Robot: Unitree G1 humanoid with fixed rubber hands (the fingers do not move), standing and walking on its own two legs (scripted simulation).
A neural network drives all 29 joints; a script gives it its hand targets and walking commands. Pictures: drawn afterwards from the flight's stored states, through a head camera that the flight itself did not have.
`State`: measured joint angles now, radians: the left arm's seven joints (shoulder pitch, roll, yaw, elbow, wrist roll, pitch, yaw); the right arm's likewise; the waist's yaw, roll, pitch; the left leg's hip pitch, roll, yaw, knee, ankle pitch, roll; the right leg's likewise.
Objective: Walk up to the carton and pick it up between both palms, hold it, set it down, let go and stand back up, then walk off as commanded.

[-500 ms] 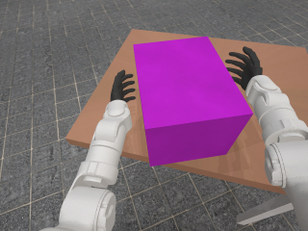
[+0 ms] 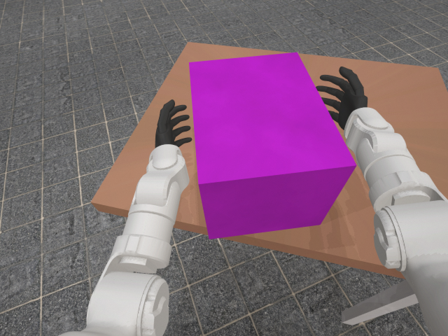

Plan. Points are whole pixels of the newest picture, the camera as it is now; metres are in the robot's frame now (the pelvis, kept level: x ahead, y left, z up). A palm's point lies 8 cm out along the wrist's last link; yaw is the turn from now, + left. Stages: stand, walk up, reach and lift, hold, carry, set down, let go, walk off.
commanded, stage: reach and lift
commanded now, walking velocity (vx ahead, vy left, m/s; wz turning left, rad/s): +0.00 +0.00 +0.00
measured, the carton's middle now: (254, 143) +0.46 +0.03 +0.06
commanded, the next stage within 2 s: none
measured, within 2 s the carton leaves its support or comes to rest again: leaves its support in 0.70 s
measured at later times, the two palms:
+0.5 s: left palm (169, 144) +0.39 +0.17 +0.12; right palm (347, 113) +0.49 -0.13 +0.14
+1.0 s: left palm (168, 136) +0.38 +0.16 +0.16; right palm (367, 110) +0.45 -0.14 +0.18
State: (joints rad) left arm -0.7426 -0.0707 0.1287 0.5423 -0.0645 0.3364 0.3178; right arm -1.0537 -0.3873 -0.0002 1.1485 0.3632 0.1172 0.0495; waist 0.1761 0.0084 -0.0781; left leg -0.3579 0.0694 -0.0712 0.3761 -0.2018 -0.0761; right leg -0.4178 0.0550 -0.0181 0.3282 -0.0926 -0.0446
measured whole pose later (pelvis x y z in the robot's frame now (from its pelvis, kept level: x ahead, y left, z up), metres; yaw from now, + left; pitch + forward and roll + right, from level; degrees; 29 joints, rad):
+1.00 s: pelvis +0.00 +0.00 +0.00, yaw +0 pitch +8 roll -1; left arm -0.70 -0.12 0.24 0.50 0.07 0.36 0.25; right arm -0.98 -0.30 0.00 1.10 0.22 0.12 -0.01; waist 0.11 0.01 -0.19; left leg -0.32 0.07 -0.07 0.38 -0.20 -0.08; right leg -0.37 0.06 -0.02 0.31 -0.08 -0.04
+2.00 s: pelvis +0.00 +0.04 +0.01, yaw +1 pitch -1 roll -2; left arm -0.68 0.01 0.27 0.27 0.13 0.70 0.09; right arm -0.94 -0.18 0.00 0.77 0.22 0.44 -0.17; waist -0.06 0.00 -0.11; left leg -0.12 0.03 -0.07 0.38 -0.23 -0.02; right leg -0.13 0.01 -0.02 0.23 -0.08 0.01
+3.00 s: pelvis +0.00 +0.04 +0.01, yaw +1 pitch -2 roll -2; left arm -0.79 0.07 0.30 0.32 0.14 0.78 0.02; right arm -1.04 -0.18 0.00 0.79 0.23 0.55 -0.21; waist -0.07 0.00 -0.17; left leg -0.12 0.03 -0.07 0.38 -0.23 -0.02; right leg -0.13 0.01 -0.02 0.24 -0.08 0.01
